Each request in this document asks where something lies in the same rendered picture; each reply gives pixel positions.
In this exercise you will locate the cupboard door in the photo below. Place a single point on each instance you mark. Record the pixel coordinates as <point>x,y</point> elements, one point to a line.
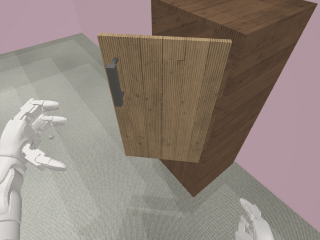
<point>170,87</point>

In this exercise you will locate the left robot hand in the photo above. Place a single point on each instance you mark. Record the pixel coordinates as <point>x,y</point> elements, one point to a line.
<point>17,133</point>

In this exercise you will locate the right robot hand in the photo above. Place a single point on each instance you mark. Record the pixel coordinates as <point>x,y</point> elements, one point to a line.
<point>258,228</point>

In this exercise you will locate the handle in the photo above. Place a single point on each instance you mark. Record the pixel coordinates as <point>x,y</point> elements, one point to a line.
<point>114,83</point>

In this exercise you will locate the robot left forearm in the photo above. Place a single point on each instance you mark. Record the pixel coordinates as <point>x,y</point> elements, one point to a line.
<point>11,181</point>

